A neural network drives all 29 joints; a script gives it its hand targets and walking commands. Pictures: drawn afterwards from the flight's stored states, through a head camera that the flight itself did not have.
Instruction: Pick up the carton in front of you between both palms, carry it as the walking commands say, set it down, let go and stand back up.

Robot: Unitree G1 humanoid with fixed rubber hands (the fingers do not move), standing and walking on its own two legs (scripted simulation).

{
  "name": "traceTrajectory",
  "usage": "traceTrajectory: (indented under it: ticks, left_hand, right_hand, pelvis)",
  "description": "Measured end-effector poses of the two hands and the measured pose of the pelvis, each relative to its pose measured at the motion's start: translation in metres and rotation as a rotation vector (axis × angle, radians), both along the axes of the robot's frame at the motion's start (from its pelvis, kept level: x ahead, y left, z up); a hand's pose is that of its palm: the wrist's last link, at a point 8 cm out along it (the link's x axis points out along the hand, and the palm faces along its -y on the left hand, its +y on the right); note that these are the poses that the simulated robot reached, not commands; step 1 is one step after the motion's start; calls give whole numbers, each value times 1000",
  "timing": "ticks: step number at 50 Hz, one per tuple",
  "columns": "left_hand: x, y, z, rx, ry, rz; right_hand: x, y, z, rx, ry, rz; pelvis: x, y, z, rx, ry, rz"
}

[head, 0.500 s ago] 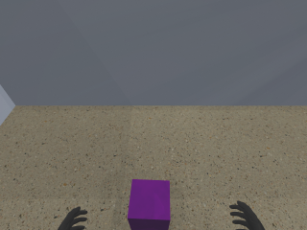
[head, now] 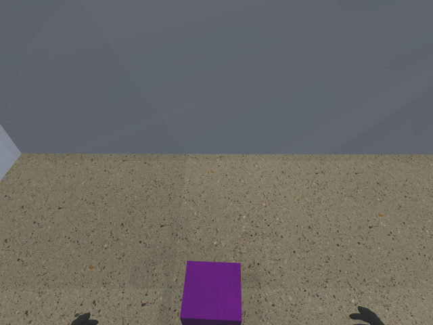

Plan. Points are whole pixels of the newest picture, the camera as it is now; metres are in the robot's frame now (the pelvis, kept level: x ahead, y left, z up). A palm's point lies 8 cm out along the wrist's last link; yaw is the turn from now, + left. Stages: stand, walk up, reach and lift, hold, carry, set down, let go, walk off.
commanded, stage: stand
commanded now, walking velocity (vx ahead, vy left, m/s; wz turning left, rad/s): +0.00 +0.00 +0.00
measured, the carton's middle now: (212, 299) +0.40 +0.03 -0.65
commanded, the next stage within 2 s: none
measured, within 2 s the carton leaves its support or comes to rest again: neither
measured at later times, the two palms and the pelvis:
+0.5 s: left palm out of the picture +0.09 +0.30 -0.09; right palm out of the picture +0.09 -0.30 -0.09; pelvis -0.02 +0.00 +0.01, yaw +0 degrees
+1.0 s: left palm out of the picture +0.06 +0.31 -0.09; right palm out of the picture +0.07 -0.31 -0.09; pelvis -0.03 +0.00 +0.01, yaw +0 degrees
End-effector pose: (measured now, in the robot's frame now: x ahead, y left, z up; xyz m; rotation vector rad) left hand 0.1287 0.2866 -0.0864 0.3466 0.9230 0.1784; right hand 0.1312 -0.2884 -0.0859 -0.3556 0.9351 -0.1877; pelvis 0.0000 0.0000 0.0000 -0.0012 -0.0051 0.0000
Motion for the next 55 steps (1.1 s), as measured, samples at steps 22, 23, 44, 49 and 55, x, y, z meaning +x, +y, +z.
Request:
traceTrajectory:
  ticks: [22, 23, 44, 49, 55]
  left_hand:
    - [-37, 11, -5, 15, 86, 27]
    - [-38, 11, -5, 15, 90, 28]
    - [-62, 19, -8, 22, 151, 47]
    - [-65, 20, -8, 23, 160, 50]
    - [-68, 22, -9, 24, 170, 54]
  right_hand:
    - [-38, -14, -4, -17, 86, -28]
    - [-39, -14, -4, -17, 90, -29]
    - [-64, -20, -7, -22, 154, -44]
    - [-66, -21, -7, -24, 162, -44]
    - [-67, -22, -7, -25, 168, -44]
  pelvis:
    - [-15, -1, 5, 0, -30, 0]
    - [-16, -1, 6, 0, -31, 0]
    - [-28, 0, 8, 0, -42, 3]
    - [-29, 0, 9, 0, -42, 4]
    - [-30, 0, 9, 0, -42, 5]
